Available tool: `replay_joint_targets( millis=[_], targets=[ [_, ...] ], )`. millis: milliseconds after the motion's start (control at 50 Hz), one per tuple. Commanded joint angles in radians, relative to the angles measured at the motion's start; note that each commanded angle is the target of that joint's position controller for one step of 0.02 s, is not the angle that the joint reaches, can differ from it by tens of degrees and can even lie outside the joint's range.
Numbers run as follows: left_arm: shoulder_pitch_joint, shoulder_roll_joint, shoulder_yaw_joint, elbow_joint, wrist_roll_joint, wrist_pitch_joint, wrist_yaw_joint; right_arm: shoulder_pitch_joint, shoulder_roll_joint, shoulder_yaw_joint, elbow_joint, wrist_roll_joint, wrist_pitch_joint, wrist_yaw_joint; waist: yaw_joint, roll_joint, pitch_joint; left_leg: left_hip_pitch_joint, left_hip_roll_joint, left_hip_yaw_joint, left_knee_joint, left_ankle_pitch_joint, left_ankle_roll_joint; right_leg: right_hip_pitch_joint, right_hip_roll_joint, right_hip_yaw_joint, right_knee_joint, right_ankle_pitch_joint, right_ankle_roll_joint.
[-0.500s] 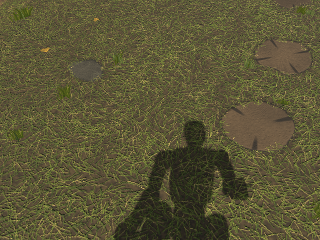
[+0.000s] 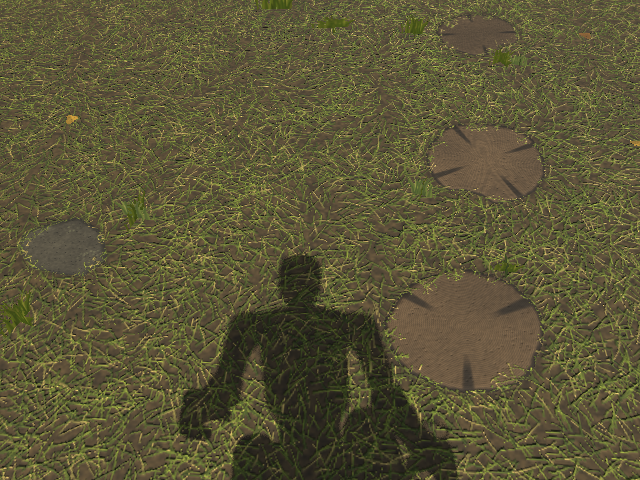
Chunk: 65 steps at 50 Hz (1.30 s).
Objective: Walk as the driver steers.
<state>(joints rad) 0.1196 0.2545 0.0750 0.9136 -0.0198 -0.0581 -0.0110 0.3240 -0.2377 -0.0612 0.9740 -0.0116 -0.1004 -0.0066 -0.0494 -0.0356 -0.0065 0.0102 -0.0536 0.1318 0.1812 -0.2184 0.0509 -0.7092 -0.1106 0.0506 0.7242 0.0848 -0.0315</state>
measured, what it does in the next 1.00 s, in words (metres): walks ahead, turning right: right foot, then left foot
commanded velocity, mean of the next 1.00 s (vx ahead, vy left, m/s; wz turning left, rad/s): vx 0.50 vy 0.00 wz -0.49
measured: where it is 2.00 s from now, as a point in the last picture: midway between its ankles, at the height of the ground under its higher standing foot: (488, 266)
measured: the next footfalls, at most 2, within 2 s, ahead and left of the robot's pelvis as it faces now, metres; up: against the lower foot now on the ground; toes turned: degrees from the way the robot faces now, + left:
right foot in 0.18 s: +0.28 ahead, -0.14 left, +0.00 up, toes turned -9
left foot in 0.66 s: +0.60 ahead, -0.01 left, +0.00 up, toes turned -25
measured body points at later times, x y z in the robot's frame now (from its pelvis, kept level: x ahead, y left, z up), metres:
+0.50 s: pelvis +0.29 -0.07 +0.00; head +0.32 -0.10 +0.45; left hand +0.41 +0.19 -0.11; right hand +0.42 -0.37 -0.10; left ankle +0.51 +0.07 -0.69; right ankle +0.24 -0.14 -0.75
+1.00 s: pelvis +0.56 -0.12 +0.00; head +0.59 -0.13 +0.45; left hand +0.86 +0.00 -0.09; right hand +0.43 -0.37 -0.13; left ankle +0.57 +0.00 -0.75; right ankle +0.60 -0.34 -0.69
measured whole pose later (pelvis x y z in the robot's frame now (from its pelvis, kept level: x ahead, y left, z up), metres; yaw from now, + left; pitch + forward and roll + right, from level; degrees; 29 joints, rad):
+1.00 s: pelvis +0.56 -0.12 +0.00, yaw -31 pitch +2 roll +2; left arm 0.14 0.29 0.07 0.68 -0.01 -0.04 -0.01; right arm 0.35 -0.27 -0.07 0.88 0.01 -0.10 0.01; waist -0.08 -0.04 0.02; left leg -0.07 -0.02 0.11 0.26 -0.23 0.02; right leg -0.67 -0.10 0.06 0.79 -0.08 -0.01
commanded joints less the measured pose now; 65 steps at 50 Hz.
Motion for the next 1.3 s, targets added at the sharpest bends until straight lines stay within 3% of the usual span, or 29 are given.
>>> replay_joint_targets(
  millis=[20,100,160,180,200,220,240,260,300,360,480,580,640,660,680,700,720,760,780,860,1060,1100,1140,1160,1180,1200,1220,1240,1300],
  targets=[
    [-0.128,0.031,-0.005,-0.094,0.000,-0.012,-0.017,0.020,-0.153,-0.031,-0.030,0.006,-0.004,-0.011,-0.021,0.077,0.097,-0.009,0.297,-0.041,-0.075,0.273,0.111,-0.021,0.014,-0.028,-0.080,0.031,-0.012],
    [-0.168,0.045,-0.005,-0.152,-0.002,-0.012,-0.045,0.018,-0.179,-0.042,-0.028,0.018,0.025,-0.017,-0.009,0.095,0.098,0.117,0.341,0.007,0.047,0.527,0.088,-0.008,0.049,-0.093,-0.128,-0.137,-0.052],
    [0.051,0.128,0.041,-0.127,-0.003,-0.008,-0.051,-0.033,-0.216,-0.051,-0.055,0.023,0.049,-0.033,0.127,0.136,-0.054,0.088,0.312,0.066,0.397,0.981,0.038,0.334,0.164,-0.182,-0.152,-0.225,-0.116],
    [0.221,0.201,0.076,-0.089,-0.004,-0.004,-0.037,-0.037,-0.210,-0.045,-0.072,0.020,0.048,-0.037,0.204,0.087,-0.148,-0.091,0.270,0.075,0.653,0.831,-0.001,0.627,0.140,-0.085,-0.187,-0.186,-0.164],
    [0.308,0.309,0.101,-0.075,-0.007,0.001,-0.018,0.039,-0.093,-0.008,-0.113,-0.015,0.024,-0.021,0.151,-0.154,-0.262,-0.502,0.123,0.054,1.030,0.096,-0.063,1.000,-0.115,0.373,-0.204,-0.209,-0.313],
    [0.322,0.291,0.084,-0.092,-0.003,-0.007,-0.021,0.022,-0.077,0.009,-0.138,0.010,-0.023,-0.002,0.140,-0.177,-0.391,-0.734,-0.013,-0.160,1.231,-0.379,-0.071,1.162,-0.248,0.805,-0.395,-0.323,-0.431],
    [0.307,0.218,0.064,-0.091,0.007,-0.011,-0.019,-0.094,-0.146,-0.011,-0.162,0.050,-0.054,0.012,0.178,-0.096,-0.293,-0.841,0.058,-0.238,1.255,-0.309,-0.041,1.112,-0.204,0.668,-0.419,-0.316,-0.359],
    [0.242,0.173,0.053,-0.102,0.003,-0.016,-0.016,-0.142,-0.151,-0.009,-0.175,0.056,-0.068,0.014,0.154,-0.039,-0.183,-0.847,0.106,-0.221,1.185,-0.215,-0.022,0.968,-0.161,0.514,-0.419,-0.260,-0.314],
    [0.107,0.113,0.031,-0.144,0.007,-0.017,-0.015,-0.149,-0.161,-0.026,-0.168,0.015,-0.055,-0.001,0.067,0.041,-0.068,-0.700,0.171,-0.211,1.019,-0.120,-0.036,0.665,-0.087,0.338,-0.460,-0.106,-0.270],
    [0.095,0.139,0.034,-0.165,0.009,-0.018,0.000,-0.130,-0.131,-0.028,-0.184,0.002,-0.017,-0.006,0.023,0.006,-0.036,-0.613,0.179,-0.191,0.885,-0.072,-0.079,0.500,-0.049,0.263,-0.510,-0.017,-0.275],
    [0.187,0.174,0.045,-0.160,-0.002,-0.008,0.026,-0.343,-0.087,-0.010,-0.259,0.005,-0.014,0.001,0.100,-0.039,0.010,-0.552,0.095,-0.166,0.439,0.288,-0.110,0.430,0.032,0.179,-0.498,-0.103,-0.199],
    [0.243,0.165,0.043,-0.149,-0.008,0.006,0.032,-0.402,-0.137,-0.020,-0.299,0.021,-0.033,0.023,0.115,-0.061,0.005,-0.510,0.065,-0.205,0.300,0.253,-0.084,0.554,-0.022,0.307,-0.388,-0.180,-0.173],
    [0.213,0.151,0.039,-0.170,0.000,0.014,0.035,-0.262,-0.178,-0.040,-0.270,0.018,-0.050,0.023,0.032,-0.093,-0.042,-0.320,0.056,-0.182,0.240,0.169,-0.031,0.573,0.002,0.346,-0.247,-0.097,-0.135],
    [0.198,0.105,0.021,-0.189,0.007,0.010,0.031,-0.131,-0.219,-0.054,-0.253,-0.001,-0.055,0.018,-0.032,-0.054,-0.152,-0.092,0.152,-0.257,0.272,0.163,0.023,0.491,0.056,0.292,-0.050,-0.106,-0.101],
    [0.290,0.045,0.003,-0.214,0.001,0.002,0.031,0.019,-0.306,-0.076,-0.236,-0.020,-0.050,0.009,-0.035,0.154,-0.317,0.284,0.380,-0.583,0.260,0.070,0.146,0.207,0.184,0.157,0.294,-0.353,-0.028],
    [0.352,0.070,-0.003,-0.228,-0.018,-0.006,0.029,0.059,-0.292,-0.076,-0.208,0.003,-0.035,0.018,-0.011,0.396,-0.369,0.389,0.506,-0.939,0.154,-0.166,0.231,-0.029,0.183,0.116,0.509,-0.692,-0.005],
    [0.296,0.168,0.020,-0.213,-0.025,-0.003,0.028,0.001,-0.195,-0.051,-0.235,0.015,-0.028,0.017,-0.030,0.245,-0.227,0.278,0.470,-0.846,0.124,-0.295,0.190,-0.107,0.119,0.141,0.600,-0.625,0.003],
    [0.163,0.173,0.027,-0.242,-0.006,0.008,0.026,-0.097,-0.139,-0.030,-0.245,0.003,-0.010,0.012,-0.013,0.113,-0.044,0.007,0.378,-0.562,0.087,-0.131,0.129,-0.073,0.051,0.083,0.562,-0.480,0.008],
    [0.151,0.159,0.031,-0.249,-0.002,0.013,0.023,-0.127,-0.118,-0.022,-0.241,-0.002,-0.009,0.012,0.013,0.127,-0.006,-0.076,0.342,-0.476,0.061,-0.052,0.118,-0.038,0.021,0.084,0.512,-0.441,0.007],
    [0.154,0.080,0.014,-0.264,-0.003,0.025,0.016,-0.105,-0.144,-0.031,-0.204,0.002,-0.027,0.021,0.041,0.126,0.013,-0.167,0.310,-0.320,-0.021,0.123,0.155,0.018,0.004,0.064,0.377,-0.366,0.013],
    [-0.122,0.064,-0.014,-0.343,-0.003,-0.008,-0.025,0.019,-0.226,-0.046,-0.127,0.040,0.011,0.018,-0.031,0.115,0.062,-0.044,0.313,-0.153,-0.007,0.265,0.125,0.098,0.041,-0.058,-0.123,-0.138,0.002],
    [-0.118,0.087,-0.007,-0.351,-0.001,-0.010,-0.029,0.023,-0.241,-0.049,-0.113,0.047,0.024,0.015,-0.007,0.135,0.057,0.006,0.338,-0.154,0.045,0.362,0.110,0.143,0.062,-0.073,-0.170,-0.206,-0.027],
    [0.065,0.143,0.026,-0.297,0.009,-0.011,-0.023,0.004,-0.238,-0.043,-0.106,0.052,0.033,0.009,0.107,0.128,-0.054,-0.022,0.289,-0.085,0.269,0.646,0.068,0.436,0.122,-0.122,-0.247,-0.176,-0.075],
    [0.230,0.201,0.053,-0.252,0.014,-0.007,-0.012,0.006,-0.202,-0.027,-0.115,0.038,0.030,0.005,0.178,0.098,-0.166,-0.165,0.242,-0.045,0.490,0.561,0.027,0.707,0.064,-0.052,-0.212,-0.145,-0.112],
    [0.345,0.315,0.075,-0.238,0.032,-0.001,0.000,0.065,-0.103,0.008,-0.159,0.010,0.013,0.010,0.169,-0.131,-0.305,-0.557,0.108,-0.018,0.893,0.114,-0.044,1.075,-0.206,0.384,-0.237,-0.227,-0.253],
    [0.359,0.278,0.061,-0.235,0.016,-0.001,-0.003,0.065,-0.117,0.010,-0.149,0.019,-0.011,0.015,0.168,-0.200,-0.405,-0.708,0.043,-0.173,1.077,-0.365,-0.048,1.118,-0.299,0.689,-0.386,-0.297,-0.325],
    [0.300,0.221,0.039,-0.237,0.013,-0.005,-0.007,-0.003,-0.190,-0.012,-0.169,0.051,-0.021,0.023,0.164,-0.133,-0.261,-0.812,0.105,-0.207,1.145,-0.326,-0.037,1.017,-0.264,0.560,-0.399,-0.337,-0.282],
    [0.239,0.183,0.027,-0.242,0.011,-0.007,-0.008,-0.063,-0.188,-0.010,-0.184,0.055,-0.024,0.024,0.141,-0.094,-0.155,-0.819,0.150,-0.181,1.113,-0.242,-0.025,0.879,-0.213,0.412,-0.412,-0.305,-0.246],
    [0.106,0.118,0.008,-0.249,0.024,-0.019,-0.016,-0.049,-0.158,-0.014,-0.169,0.027,0.007,0.019,0.043,-0.069,-0.037,-0.662,0.215,-0.185,0.969,-0.080,-0.039,0.572,-0.123,0.224,-0.521,-0.185,-0.212]
  ],
)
